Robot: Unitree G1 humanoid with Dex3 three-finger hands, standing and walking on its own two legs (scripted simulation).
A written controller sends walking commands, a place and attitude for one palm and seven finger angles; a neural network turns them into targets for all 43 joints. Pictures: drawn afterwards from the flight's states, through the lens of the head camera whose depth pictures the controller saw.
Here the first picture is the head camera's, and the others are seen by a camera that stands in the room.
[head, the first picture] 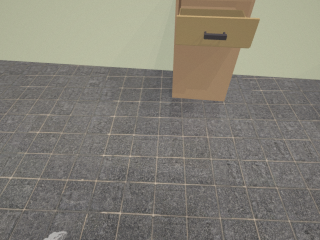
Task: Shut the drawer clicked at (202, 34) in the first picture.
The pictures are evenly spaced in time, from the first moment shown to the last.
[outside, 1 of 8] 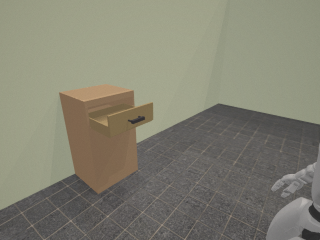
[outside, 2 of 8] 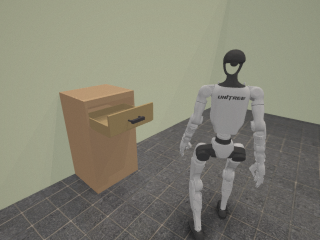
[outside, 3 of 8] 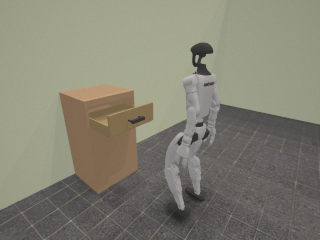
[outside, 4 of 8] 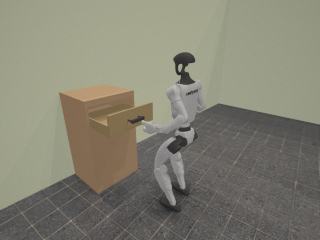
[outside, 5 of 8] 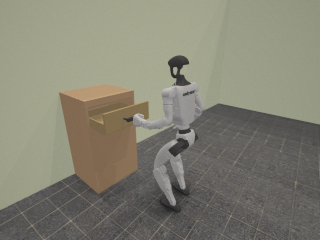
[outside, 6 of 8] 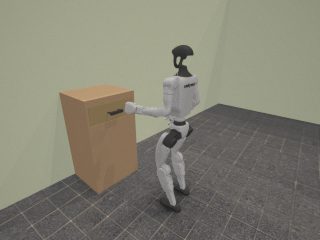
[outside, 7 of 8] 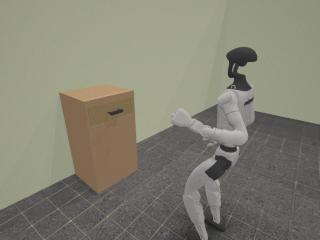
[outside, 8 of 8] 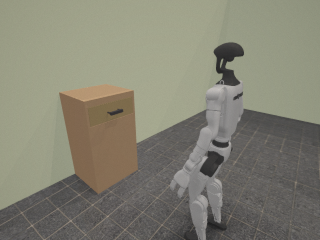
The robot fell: no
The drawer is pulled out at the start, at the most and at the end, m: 0.27 0.27 0.00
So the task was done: yes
